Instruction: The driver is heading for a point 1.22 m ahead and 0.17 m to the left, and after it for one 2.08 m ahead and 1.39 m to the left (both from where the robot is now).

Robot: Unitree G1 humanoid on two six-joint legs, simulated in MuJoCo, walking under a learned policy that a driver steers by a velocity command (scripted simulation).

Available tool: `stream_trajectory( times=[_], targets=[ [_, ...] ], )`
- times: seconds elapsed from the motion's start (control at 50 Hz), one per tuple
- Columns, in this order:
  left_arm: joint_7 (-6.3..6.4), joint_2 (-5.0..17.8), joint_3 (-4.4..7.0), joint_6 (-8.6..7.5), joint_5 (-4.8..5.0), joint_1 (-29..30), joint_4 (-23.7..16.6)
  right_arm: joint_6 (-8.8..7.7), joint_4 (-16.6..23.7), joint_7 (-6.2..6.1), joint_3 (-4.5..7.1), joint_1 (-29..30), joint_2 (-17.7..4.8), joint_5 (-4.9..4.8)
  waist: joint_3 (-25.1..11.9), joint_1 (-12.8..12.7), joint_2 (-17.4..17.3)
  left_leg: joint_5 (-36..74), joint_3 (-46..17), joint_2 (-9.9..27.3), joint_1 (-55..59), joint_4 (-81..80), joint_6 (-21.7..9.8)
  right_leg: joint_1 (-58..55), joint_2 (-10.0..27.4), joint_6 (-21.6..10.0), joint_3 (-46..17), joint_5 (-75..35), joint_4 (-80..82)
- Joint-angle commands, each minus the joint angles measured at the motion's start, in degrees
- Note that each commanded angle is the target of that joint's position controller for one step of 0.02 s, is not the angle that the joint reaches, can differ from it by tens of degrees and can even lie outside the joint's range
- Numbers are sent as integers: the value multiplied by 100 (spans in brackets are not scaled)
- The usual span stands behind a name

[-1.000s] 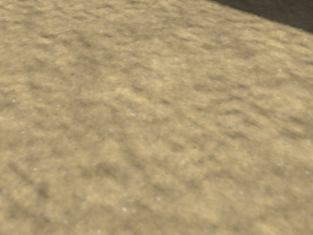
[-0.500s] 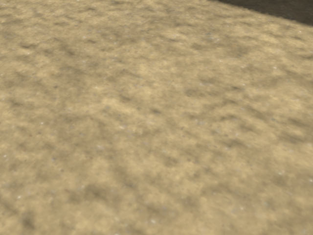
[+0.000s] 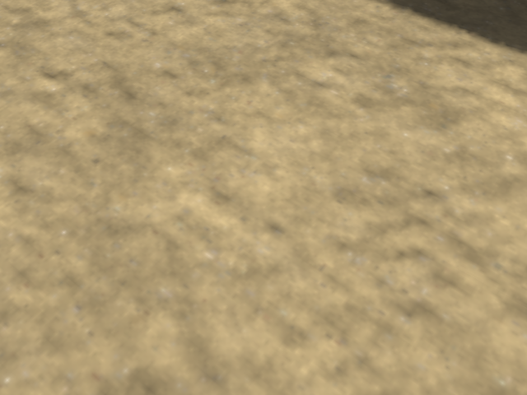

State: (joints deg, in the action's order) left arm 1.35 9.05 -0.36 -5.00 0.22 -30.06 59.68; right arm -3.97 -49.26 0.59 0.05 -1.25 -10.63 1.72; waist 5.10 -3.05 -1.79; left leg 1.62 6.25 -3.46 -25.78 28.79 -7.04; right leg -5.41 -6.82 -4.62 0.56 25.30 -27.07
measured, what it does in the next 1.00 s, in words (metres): walks ahead: right foot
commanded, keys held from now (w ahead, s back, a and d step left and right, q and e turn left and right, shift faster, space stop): no key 0.96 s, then w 0.04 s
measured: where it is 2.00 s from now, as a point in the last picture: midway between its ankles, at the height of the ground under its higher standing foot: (277, 353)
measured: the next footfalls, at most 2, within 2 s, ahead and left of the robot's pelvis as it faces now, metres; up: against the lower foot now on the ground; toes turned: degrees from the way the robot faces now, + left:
right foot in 0.42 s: +0.12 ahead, -0.13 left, +0.00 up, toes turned +0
left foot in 1.30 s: +0.25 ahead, +0.09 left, +0.00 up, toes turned +5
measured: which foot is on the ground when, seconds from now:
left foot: down 0.00-1.00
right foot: down 0.00-0.00, up 0.02-0.40, down 0.42-1.00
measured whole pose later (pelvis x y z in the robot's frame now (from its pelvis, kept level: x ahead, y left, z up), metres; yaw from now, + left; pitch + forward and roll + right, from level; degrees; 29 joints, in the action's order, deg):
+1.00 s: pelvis +0.11 -0.04 +0.02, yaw +1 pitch -2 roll +0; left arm 2.6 6.4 -1.3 -1.2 -0.6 -19.2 66.0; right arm -0.7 -66.1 -2.2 -0.8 -17.9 -6.9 0.4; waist 1.3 0.5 0.0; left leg -10.7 2.6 -2.0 -11.2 23.4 -2.9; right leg 6.5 -2.2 -2.5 1.5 14.9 -23.0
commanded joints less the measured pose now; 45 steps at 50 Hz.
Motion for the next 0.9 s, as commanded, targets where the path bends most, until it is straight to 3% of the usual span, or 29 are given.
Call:
stream_trajectory(
  times=[0.02, 0.04, 0.06, 0.08, 0.1, 0.14, 0.18, 0.26, 0.32, 0.36, 0.4, 0.42, 0.44, 0.46, 0.48, 0.54, 0.62, 0.9],
  targets=[
    [60, 210, 68, 1, 212, -701, -302, -90, -644, -77, 349, -2705, -1351, 136, -2185, 626, -954, 6211, -2713, 2730, 4596, 551, -1308, 2830, 124, 322, -36, 1275, -4843],
    [90, 640, 180, 112, 107, -910, -75, -55, -578, -16, 348, -2554, -1136, -197, -2532, 639, -99, 5405, -3170, 2753, 4188, 60, -1703, 2948, 130, 229, -677, 783, -5235],
    [55, 729, 196, 163, -62, -428, -159, -9, -403, -42, 297, -1705, -887, -286, -1613, 425, 18, 3497, -2773, 2480, 3108, -585, -1615, 3105, 382, 235, -574, 280, -5087],
    [7, 721, 215, 193, -201, 29, -246, 14, -304, -60, 207, -1213, -564, -253, -931, 318, 134, 2371, -2453, 2174, 2254, -1049, -1379, 3121, 538, 233, -451, 22, -4755],
    [-29, 726, 246, 255, -250, 279, -287, 3, -338, -94, 152, -1157, -416, -214, -621, 226, 229, 2152, -2138, 1957, 1727, -1303, -1176, 2966, 665, 263, -444, -124, -4436],
    [-78, 389, 187, 438, -266, 127, -182, -1, -504, -139, 83, -1265, -308, -160, -528, 15, 155, 1986, -1503, 1625, 836, -1530, -854, 2159, 739, 332, -301, -303, -3744],
    [-46, 180, 135, 556, -202, 84, -107, -43, -612, -120, 70, -1337, -409, -79, -583, -84, -9, 1866, -1154, 1409, 532, -1541, -689, 1807, 712, 373, -169, -337, -3047],
    [49, 365, 142, 698, -190, 674, -118, 53, -749, -119, 103, -1620, -661, -40, -549, 153, -390, -745, -1303, 1290, 561, -1794, -492, 1882, 724, 364, -27, -415, -1864],
    [51, 401, 126, 700, -159, 986, -97, 182, -799, -147, 118, -1691, -677, -64, -343, 257, -409, -2217, -1619, 1371, 451, -1959, -448, 1874, 715, 360, 14, -484, -1401],
    [65, 292, 81, 651, -139, 978, 1, 245, -825, -181, 100, -1672, -617, -79, -249, 239, -250, -2481, -1687, 1387, 403, -1834, -400, 1640, 706, 327, 57, -644, -816],
    [104, 234, 38, 574, -149, 861, 116, 280, -880, -211, 70, -1763, -525, -111, -116, 204, -46, -2766, -1704, 1285, 259, -1669, -138, 1217, 773, 241, -61, -1022, 241],
    [124, 347, 38, 513, -191, 747, 147, 273, -906, -207, 57, -1866, -452, -116, -78, 236, 106, -2687, -1695, 1193, 203, -1528, 59, 1051, 1102, 186, -451, -1187, 583],
    [128, 587, 67, 462, -174, 876, 135, 277, -935, -190, 41, -2085, -298, -190, 36, 470, 473, -2328, -1381, 829, 293, -1398, 232, 1406, 1404, 43, -923, -989, 714],
    [96, 428, 27, 418, -106, 981, 188, 284, -995, -177, 25, -2010, -222, -196, 142, 478, 737, -1708, -1021, 585, 913, -1161, 291, 2107, 1435, 2, -973, -702, 968],
    [77, 301, -17, 360, -86, 1049, 195, 281, -1043, -170, 27, -2015, -225, -158, 33, 517, 761, -1297, -986, 601, 1484, -976, 298, 2403, 1426, 58, -970, -618, 1136],
    [106, 318, -11, 306, -40, 1065, 245, 273, -1166, -176, 36, -2071, -301, -108, -104, 529, 542, -999, -1064, 729, 1737, -907, 267, 2222, 1244, 148, -735, -1073, 1070],
    [104, 245, -19, 324, -62, 845, 358, 255, -1293, -213, -2, -2001, -168, -131, -114, 426, 261, -976, -1071, 767, 1552, -967, 290, 1885, 1218, 94, -652, -1433, 929],
    [135, 122, -51, 356, -74, 653, 592, 299, -1618, -289, -32, -2048, -19, -137, -43, 363, 204, -733, -1081, 816, 1584, -927, 333, 1692, 1196, 74, -586, -1723, 899]
  ],
)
